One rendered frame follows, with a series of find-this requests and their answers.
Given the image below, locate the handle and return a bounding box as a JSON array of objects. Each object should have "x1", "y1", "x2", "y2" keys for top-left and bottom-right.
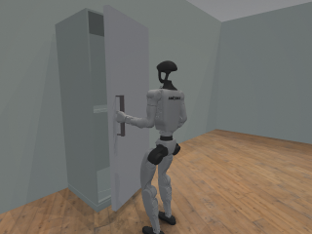
[{"x1": 116, "y1": 95, "x2": 126, "y2": 137}]

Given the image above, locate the robot right forearm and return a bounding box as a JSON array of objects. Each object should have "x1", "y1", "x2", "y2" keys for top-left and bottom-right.
[{"x1": 170, "y1": 122, "x2": 185, "y2": 134}]

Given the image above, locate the fridge door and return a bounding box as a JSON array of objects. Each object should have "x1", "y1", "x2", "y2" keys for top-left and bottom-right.
[{"x1": 103, "y1": 5, "x2": 149, "y2": 212}]

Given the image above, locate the robot left hand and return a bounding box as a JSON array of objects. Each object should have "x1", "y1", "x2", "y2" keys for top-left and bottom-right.
[{"x1": 115, "y1": 110, "x2": 126, "y2": 124}]

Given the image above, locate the robot right foot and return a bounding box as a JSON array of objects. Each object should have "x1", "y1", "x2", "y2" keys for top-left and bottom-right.
[{"x1": 158, "y1": 211, "x2": 176, "y2": 225}]

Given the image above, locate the robot left forearm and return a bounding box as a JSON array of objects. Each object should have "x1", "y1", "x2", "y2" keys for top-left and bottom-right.
[{"x1": 124, "y1": 115, "x2": 149, "y2": 129}]

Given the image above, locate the left robot upper arm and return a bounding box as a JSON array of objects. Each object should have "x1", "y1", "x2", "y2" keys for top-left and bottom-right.
[{"x1": 144, "y1": 89, "x2": 163, "y2": 129}]

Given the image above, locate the robot right thigh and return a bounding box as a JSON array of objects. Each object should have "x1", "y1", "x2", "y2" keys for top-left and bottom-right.
[{"x1": 158, "y1": 144, "x2": 180, "y2": 187}]

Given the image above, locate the right robot upper arm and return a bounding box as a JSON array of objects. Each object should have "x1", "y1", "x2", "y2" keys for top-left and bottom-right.
[{"x1": 178, "y1": 90, "x2": 187, "y2": 124}]

